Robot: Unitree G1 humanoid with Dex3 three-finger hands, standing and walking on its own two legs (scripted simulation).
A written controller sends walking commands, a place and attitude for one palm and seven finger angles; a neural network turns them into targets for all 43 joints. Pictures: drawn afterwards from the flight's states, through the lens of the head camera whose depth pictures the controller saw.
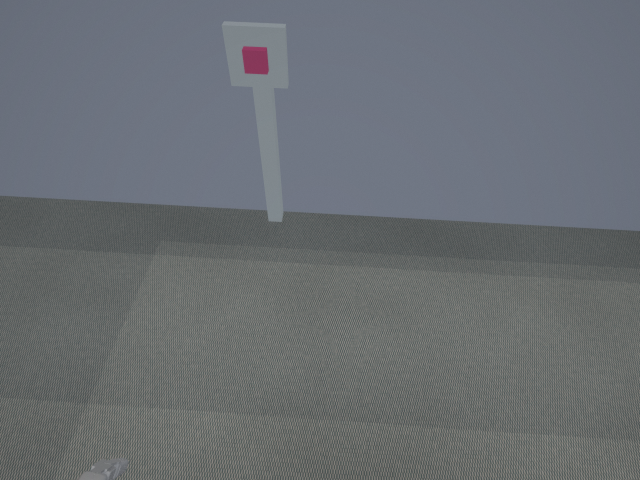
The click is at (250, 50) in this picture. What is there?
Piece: button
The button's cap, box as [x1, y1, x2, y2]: [242, 46, 268, 73]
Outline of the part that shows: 244,46 242,49 245,72 267,73 268,67 266,47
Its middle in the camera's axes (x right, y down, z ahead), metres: -0.20 -0.53 +1.15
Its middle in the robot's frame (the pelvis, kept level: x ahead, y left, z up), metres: +1.21 +0.25 -0.03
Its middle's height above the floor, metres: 0.73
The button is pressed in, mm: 0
